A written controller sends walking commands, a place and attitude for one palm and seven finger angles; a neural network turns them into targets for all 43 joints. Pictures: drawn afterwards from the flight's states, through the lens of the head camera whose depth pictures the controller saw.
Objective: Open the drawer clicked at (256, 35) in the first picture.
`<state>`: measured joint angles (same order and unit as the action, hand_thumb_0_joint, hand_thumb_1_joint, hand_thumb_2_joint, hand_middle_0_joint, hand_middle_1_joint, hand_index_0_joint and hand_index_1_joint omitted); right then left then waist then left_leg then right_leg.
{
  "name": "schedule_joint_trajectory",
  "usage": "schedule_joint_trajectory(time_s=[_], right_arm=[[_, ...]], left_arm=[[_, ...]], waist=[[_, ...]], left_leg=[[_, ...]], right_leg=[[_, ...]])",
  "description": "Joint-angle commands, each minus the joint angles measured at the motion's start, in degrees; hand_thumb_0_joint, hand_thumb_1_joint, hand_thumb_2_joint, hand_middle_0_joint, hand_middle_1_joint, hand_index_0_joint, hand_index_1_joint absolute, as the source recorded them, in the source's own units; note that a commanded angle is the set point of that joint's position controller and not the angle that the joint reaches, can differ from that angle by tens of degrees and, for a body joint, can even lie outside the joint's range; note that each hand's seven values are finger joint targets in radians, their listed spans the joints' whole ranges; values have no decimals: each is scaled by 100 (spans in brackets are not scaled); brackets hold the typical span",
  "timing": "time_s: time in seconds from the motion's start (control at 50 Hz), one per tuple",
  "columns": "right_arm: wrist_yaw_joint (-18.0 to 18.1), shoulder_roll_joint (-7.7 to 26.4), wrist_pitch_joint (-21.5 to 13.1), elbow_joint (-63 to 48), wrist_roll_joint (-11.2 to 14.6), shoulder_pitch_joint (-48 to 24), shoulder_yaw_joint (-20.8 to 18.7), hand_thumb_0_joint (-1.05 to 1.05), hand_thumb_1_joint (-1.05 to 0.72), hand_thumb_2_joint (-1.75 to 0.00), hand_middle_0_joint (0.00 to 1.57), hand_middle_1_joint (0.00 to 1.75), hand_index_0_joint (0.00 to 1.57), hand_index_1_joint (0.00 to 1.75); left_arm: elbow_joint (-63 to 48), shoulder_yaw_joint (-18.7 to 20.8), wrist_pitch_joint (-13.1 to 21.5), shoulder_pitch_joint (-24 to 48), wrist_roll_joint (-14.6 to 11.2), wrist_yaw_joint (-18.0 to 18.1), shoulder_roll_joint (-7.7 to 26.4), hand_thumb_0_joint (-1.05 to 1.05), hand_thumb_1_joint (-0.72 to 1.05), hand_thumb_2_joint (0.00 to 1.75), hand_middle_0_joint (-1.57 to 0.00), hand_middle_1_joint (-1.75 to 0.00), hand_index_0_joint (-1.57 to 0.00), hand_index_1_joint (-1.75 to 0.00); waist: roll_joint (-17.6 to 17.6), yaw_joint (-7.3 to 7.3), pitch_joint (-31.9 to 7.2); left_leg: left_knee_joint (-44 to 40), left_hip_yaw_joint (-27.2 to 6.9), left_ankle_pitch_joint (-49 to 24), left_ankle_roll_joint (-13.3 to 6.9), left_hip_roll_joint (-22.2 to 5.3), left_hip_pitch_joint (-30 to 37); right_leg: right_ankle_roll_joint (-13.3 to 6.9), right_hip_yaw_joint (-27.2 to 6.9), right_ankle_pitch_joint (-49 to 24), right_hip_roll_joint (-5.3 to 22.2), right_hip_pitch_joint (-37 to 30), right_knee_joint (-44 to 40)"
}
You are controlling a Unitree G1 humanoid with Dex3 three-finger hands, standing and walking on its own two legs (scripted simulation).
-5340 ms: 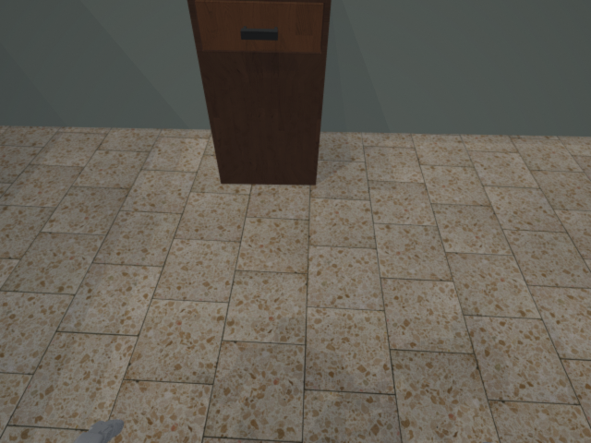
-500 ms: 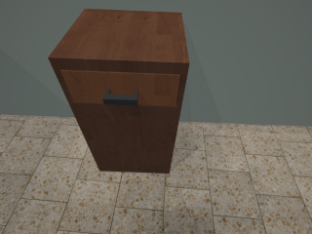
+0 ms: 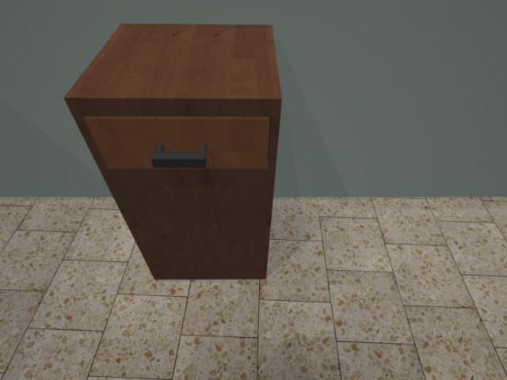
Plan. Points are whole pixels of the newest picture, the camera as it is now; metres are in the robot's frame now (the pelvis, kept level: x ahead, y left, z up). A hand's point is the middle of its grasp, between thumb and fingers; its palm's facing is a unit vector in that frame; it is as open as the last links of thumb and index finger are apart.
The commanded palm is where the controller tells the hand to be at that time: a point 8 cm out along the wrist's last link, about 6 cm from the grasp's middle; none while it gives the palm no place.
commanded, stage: come to a stop and stand still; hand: left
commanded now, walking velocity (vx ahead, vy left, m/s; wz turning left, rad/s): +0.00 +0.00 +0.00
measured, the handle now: (180, 153) +0.62 +0.21 -0.03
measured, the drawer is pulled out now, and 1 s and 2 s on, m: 0.00 0.00 0.00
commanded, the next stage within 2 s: look again from close up in 0.10 s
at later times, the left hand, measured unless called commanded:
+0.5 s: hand out of the picture +0.03 +0.20 -0.18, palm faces +0.02 -0.98 -0.21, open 7.3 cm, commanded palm none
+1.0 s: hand out of the picture +0.03 +0.19 -0.19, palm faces -0.02 -0.99 -0.16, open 7.3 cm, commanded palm none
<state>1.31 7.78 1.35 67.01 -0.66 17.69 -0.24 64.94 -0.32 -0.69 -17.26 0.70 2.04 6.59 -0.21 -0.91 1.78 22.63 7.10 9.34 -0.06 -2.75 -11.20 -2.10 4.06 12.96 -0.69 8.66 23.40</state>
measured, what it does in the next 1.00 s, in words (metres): shifts its weight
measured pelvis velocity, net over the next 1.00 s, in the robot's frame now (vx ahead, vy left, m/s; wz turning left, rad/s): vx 0.05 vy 0.03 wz -0.02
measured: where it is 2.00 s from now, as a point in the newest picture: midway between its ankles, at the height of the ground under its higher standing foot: outside the picture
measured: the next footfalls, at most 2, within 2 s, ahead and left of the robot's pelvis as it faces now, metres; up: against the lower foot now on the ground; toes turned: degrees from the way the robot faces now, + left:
left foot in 1.42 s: +0.11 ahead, +0.09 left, +0.00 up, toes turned -5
right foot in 1.72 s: +0.08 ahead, -0.13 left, +0.00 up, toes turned -1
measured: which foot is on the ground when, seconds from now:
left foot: down 0.00-1.00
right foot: down 0.00-1.00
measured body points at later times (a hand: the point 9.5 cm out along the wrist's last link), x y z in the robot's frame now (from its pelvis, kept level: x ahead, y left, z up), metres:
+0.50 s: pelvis +0.02 +0.03 -0.01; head +0.02 +0.02 +0.44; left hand +0.03 +0.25 -0.16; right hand +0.01 -0.18 -0.18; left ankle +0.03 +0.12 -0.74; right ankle +0.00 -0.09 -0.74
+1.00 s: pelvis +0.05 +0.03 -0.01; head +0.05 +0.03 +0.44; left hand +0.03 +0.24 -0.17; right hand +0.04 -0.19 -0.17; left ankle +0.03 +0.12 -0.74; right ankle +0.00 -0.09 -0.74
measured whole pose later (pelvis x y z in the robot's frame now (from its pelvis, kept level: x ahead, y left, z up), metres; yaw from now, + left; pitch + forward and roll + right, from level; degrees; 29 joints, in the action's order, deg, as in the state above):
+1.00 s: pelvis +0.05 +0.03 -0.01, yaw -1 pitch +0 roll +1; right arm 1.5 8.3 -0.8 62.9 -1.3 16.9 0.0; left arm 63.0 0.2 -0.9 -19.1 2.2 0.8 8.0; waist 1.2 -0.3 0.2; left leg 29.4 8.1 17.4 -2.9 0.6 -12.4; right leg -1.1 2.6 22.4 2.6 12.2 33.7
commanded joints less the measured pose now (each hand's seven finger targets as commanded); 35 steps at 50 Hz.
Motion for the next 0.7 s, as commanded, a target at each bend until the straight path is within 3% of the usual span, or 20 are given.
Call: schedule_joint_trajectory(time_s=[0.0,0.16,0.18,0.2,0.22,0.24,0.3,0.34,0.36,0.42,0.52,0.56,0.68], right_arm=[[42,357,-112,-128,-21,383,-70,0,-90,-90,20,30,20,30],[64,265,-140,-81,-18,601,-65,0,-90,-90,20,30,20,30],[-37,528,-264,-519,-26,-217,-40,0,-90,-90,20,30,20,30],[-72,222,-183,-651,-14,282,-45,0,-90,-90,20,30,20,30],[-87,221,-169,-562,-47,449,-73,0,-90,-90,20,30,20,30],[-108,275,-159,-583,-70,677,-53,0,-90,-90,20,30,20,30],[-70,343,-264,-668,-74,755,-14,0,-90,-90,20,30,20,30],[-46,403,-302,-726,-74,607,-3,0,-90,-90,20,30,20,30],[-32,426,-317,-733,-68,585,12,0,-90,-90,20,30,20,30],[-1,493,-340,-739,-49,509,12,0,-90,-90,20,30,20,30],[16,536,-344,-640,-37,457,26,0,-90,-90,20,30,20,30],[22,585,-373,-613,-45,449,23,0,-90,-90,20,30,20,30],[47,650,-379,-562,-36,336,13,0,-90,-90,20,30,20,30]], left_arm=[[-161,123,107,-319,-36,44,595,0,90,90,-20,-30,-20,-30],[-124,124,115,-434,-35,51,460,0,90,90,-20,-30,-20,-30],[-77,27,297,-753,97,226,635,0,90,90,-20,-30,-20,-30],[-350,98,353,-423,45,173,953,0,90,90,-20,-30,-20,-30],[-486,130,335,-185,44,124,920,0,90,90,-20,-30,-20,-30],[-524,149,347,-76,36,120,944,0,90,90,-20,-30,-20,-30],[-540,107,336,-202,1,91,618,0,90,90,-20,-30,-20,-30],[-503,81,292,-328,12,68,526,0,90,90,-20,-30,-20,-30],[-474,76,283,-379,9,60,505,0,90,90,-20,-30,-20,-30],[-426,65,261,-449,5,50,474,0,90,90,-20,-30,-20,-30],[-444,70,234,-403,7,50,550,0,90,90,-20,-30,-20,-30],[-449,82,230,-398,11,54,588,0,90,90,-20,-30,-20,-30],[-419,104,212,-381,14,51,653,0,90,90,-20,-30,-20,-30]], waist=[[100,29,454],[80,35,442],[-13,336,722],[84,-126,71],[-29,-170,195],[-38,-272,-20],[-38,-146,-52],[-401,-9,155],[-317,26,182],[18,84,224],[223,83,314],[-14,86,167],[-4,88,-56]], left_leg=[[-395,-571,550,-45,-352,122],[-418,-602,544,-58,-397,41],[896,-404,386,128,-401,-679],[1023,-502,996,71,-195,-384],[1009,-440,930,27,-151,-237],[945,-443,748,-29,-169,-129],[418,-735,480,-149,-303,-390],[112,-941,487,-249,-406,-653],[17,-1013,380,-289,-463,-726],[-67,-969,189,-313,-468,-677],[-97,-892,-139,-307,-431,-445],[-116,-903,-553,-313,-455,-258],[-59,-829,-972,-321,-464,40]], right_leg=[[30,-860,841,727,873,-910],[25,-769,656,687,859,-790],[113,-1063,-1272,1021,792,-625],[-208,-1351,360,1331,820,-870],[-336,-1232,1465,1203,1207,-920],[-344,-1006,1542,1069,1262,-711],[-241,-716,912,662,921,-114],[-181,-566,593,538,759,142],[-151,-486,365,491,610,241],[-87,-470,36,511,485,253],[-13,-482,-217,585,497,175],[16,-445,-341,585,420,243],[51,-438,-537,619,298,215]])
